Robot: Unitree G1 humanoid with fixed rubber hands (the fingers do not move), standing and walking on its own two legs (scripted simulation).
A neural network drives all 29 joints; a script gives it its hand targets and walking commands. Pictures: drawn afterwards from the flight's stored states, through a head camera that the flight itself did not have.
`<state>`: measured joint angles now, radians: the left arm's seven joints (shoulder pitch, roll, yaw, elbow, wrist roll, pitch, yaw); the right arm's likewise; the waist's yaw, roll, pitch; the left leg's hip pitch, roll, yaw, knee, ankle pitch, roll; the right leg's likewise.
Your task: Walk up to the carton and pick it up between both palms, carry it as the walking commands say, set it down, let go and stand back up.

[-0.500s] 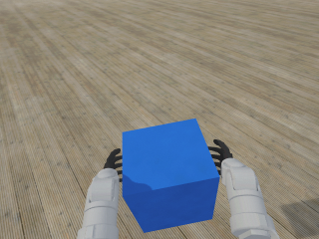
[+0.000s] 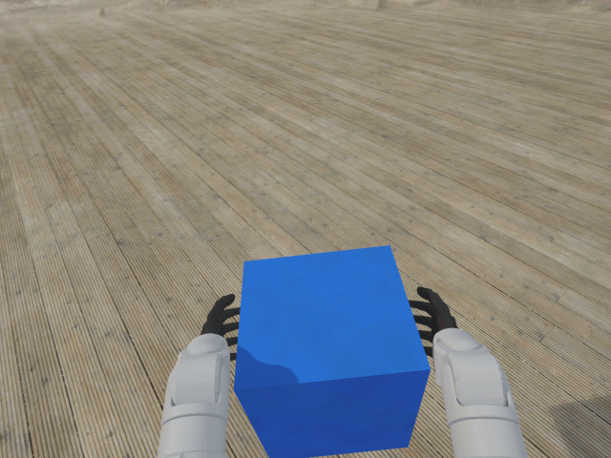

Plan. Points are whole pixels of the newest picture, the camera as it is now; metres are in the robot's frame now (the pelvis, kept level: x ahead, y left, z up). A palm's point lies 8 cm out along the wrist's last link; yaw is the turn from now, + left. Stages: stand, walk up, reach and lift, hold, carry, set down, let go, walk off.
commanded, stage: hold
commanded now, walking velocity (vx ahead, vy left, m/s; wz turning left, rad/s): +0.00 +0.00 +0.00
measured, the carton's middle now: (328, 357) +0.30 -0.01 -0.03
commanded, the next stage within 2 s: carry in 0.30 s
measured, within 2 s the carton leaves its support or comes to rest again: neither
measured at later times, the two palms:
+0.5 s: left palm (205, 353) +0.26 +0.16 +0.05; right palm (441, 341) +0.26 -0.15 +0.06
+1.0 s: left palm (216, 335) +0.26 +0.14 +0.09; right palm (473, 373) +0.20 -0.16 +0.09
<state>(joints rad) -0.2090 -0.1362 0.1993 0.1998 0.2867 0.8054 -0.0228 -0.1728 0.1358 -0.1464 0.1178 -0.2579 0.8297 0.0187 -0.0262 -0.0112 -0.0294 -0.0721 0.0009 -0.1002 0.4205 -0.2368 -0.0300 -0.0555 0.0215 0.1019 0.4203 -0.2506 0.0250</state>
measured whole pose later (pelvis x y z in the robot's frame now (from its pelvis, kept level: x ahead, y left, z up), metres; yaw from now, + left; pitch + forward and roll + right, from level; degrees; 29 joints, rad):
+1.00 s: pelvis -0.04 +0.04 -0.01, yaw -9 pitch +4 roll +1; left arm -0.25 -0.12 0.16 -0.23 0.14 1.24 0.05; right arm -0.21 0.14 -0.13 -0.32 -0.15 1.25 -0.06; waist -0.02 0.01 -0.13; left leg -0.37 0.06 0.13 0.56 -0.29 0.00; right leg -0.37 -0.01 -0.05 0.58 -0.27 -0.03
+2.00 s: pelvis +0.00 +0.05 -0.01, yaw -9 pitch +5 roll +0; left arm -0.24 -0.12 0.16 -0.23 0.14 1.26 0.07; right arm -0.21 0.14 -0.13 -0.27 -0.14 1.25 -0.05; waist -0.02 -0.02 -0.18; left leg -0.34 0.05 0.13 0.56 -0.30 0.01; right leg -0.33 -0.03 -0.05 0.57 -0.33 -0.02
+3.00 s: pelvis +0.54 +0.00 -0.02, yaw -8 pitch +4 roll -1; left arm -0.18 -0.14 0.14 -0.31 0.12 1.23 0.09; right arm -0.16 0.13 -0.12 -0.35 -0.12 1.22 -0.05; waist -0.01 -0.02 -0.10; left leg -0.52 0.07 0.19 0.58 -0.19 0.01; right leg 0.03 -0.03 -0.09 0.37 -0.45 0.01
